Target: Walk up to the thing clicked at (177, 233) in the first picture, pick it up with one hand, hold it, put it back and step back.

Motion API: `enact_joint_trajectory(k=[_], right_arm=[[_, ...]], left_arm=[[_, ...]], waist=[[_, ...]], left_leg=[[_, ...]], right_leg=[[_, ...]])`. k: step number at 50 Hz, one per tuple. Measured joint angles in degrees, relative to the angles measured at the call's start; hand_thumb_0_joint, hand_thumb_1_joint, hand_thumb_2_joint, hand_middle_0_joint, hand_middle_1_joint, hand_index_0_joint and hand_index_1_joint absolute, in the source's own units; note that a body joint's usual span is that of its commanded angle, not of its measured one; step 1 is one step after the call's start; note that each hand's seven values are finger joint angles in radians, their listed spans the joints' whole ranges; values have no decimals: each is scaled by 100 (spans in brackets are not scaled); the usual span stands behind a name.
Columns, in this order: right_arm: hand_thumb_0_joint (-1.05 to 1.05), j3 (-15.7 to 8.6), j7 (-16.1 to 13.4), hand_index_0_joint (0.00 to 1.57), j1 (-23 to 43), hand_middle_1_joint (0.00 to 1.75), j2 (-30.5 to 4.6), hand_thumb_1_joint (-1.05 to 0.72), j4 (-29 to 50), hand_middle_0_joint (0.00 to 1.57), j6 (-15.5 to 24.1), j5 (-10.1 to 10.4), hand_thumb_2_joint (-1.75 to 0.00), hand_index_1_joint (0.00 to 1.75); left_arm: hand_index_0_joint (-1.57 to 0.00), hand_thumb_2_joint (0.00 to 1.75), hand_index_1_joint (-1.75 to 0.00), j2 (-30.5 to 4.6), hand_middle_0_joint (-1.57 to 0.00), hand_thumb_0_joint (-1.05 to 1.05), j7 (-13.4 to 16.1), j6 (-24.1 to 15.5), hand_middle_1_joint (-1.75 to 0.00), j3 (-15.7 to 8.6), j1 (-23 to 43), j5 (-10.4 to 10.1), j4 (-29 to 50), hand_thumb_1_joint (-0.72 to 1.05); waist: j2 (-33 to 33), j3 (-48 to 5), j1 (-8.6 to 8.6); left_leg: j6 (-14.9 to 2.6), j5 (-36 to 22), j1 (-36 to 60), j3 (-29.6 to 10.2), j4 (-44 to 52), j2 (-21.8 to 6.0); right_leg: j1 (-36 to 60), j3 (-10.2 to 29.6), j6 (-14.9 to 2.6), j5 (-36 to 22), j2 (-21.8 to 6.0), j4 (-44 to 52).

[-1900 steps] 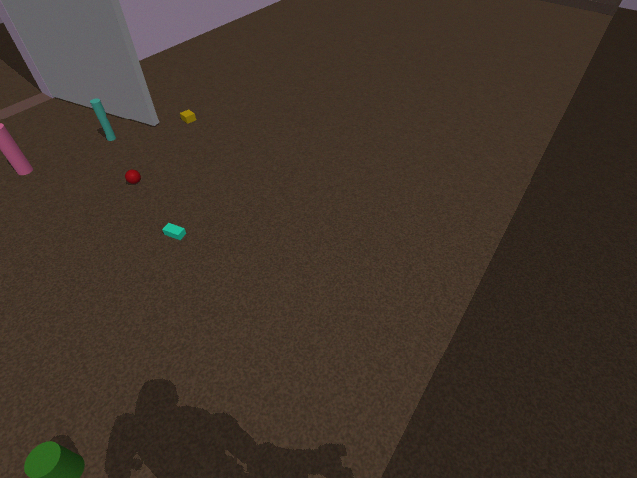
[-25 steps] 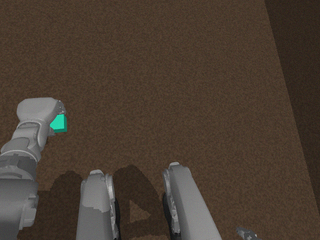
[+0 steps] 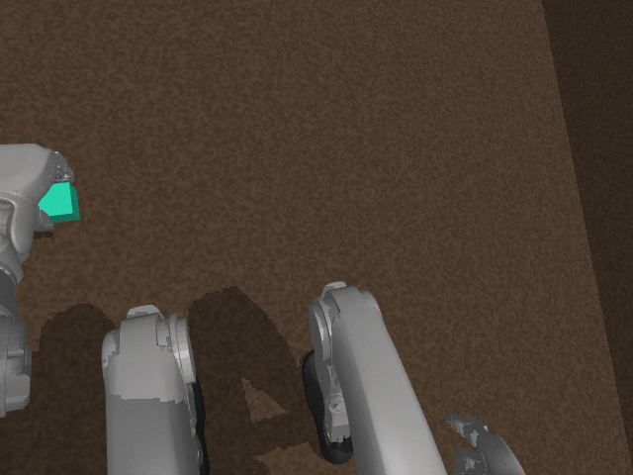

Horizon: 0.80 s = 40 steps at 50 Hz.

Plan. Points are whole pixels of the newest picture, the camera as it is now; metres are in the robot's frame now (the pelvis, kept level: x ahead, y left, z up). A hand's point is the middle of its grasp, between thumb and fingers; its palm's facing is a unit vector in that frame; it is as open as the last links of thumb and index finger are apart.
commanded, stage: crouch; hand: left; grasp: from above
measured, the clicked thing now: (39, 205) +0.47 +0.30 -0.21
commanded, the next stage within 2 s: lower in 0.62 s
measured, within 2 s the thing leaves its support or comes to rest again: rests again in 1.86 s
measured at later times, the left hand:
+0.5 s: hand (42, 206) +0.47 +0.30 -0.22, palm faces -0.46 -0.04 -0.89, open 7.2 cm
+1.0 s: hand (54, 213) +0.48 +0.30 -0.26, palm faces -0.49 -0.06 -0.87, open 7.3 cm
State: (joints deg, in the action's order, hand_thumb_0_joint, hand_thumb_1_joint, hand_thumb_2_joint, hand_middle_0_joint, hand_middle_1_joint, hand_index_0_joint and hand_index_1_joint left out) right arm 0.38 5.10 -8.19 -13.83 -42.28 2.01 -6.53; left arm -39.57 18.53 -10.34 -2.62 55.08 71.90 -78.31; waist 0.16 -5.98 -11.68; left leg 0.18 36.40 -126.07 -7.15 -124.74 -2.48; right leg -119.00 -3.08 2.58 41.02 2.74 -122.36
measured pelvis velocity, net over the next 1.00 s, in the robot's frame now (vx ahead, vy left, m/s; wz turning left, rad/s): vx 0.00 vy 0.00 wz -0.08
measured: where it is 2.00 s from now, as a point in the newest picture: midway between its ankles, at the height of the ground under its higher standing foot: (262, 436)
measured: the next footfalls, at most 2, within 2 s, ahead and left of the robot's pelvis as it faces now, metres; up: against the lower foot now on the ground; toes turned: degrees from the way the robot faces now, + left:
none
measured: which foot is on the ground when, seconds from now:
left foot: down 0.00-1.00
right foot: down 0.00-1.00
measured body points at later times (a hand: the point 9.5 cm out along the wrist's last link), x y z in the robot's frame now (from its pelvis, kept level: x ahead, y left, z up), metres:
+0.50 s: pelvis +0.00 +0.00 -0.05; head +0.24 +0.07 +0.31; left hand +0.49 +0.30 -0.17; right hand +0.04 -0.27 -0.15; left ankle +0.08 +0.13 -0.36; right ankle +0.09 -0.13 -0.36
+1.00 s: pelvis +0.00 +0.00 -0.07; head +0.26 +0.08 +0.28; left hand +0.50 +0.30 -0.21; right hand +0.04 -0.27 -0.16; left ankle +0.08 +0.13 -0.36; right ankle +0.09 -0.13 -0.36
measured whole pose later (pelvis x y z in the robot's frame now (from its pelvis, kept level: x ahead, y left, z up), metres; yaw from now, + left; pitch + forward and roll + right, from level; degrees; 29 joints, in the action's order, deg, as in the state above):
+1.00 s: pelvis +0.00 +0.00 -0.07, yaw -4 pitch +32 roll -11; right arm 9.3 6.9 -6.7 -15.8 -39.5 1.0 -9.7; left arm -52.3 20.4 -15.7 -5.3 59.5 74.2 -86.8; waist -3.6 2.6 -15.7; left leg 1.2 37.5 -135.4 -12.5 -139.5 -2.3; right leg -127.0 -6.6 3.0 41.3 4.7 -134.7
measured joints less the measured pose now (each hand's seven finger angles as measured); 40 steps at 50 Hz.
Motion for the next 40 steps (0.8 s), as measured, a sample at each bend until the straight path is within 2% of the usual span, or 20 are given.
enact_joint_trajectory(k=[11, 22, 40], right_arm=[[0, 222, 84, 20, -114, 30, -44, -91, -1, 20, -98, -72, -90, 30], [0, 458, 93, 20, -60, 30, -74, -91, 20, 20, -133, -139, -89, 30], [0, 688, 140, 20, 61, 30, -114, -91, 187, 20, -152, -191, -89, 30]], left_arm=[[-102, 0, -6, -401, -101, 0, 41, -189, -11, -158, 194, 113, -306, 46], [-100, 1, -9, -733, -99, 1, 51, -304, -14, -177, 351, 168, -541, 46], [-99, 4, -13, -1009, -97, 1, 59, -325, -17, -155, 386, 158, -548, 45]], waist=[[-67, 246, -130], [-143, 426, -222], [-268, 614, -301]], left_leg=[[25, 32, -382, -141, -573, -24], [48, 5, -683, -285, -974, -10], [62, 80, -856, -409, -1276, 25]], right_leg=[[-358, -84, 11, 6, 85, -518], [-620, -182, 29, -32, 134, -860], [-726, -273, 30, 43, 151, -1090]])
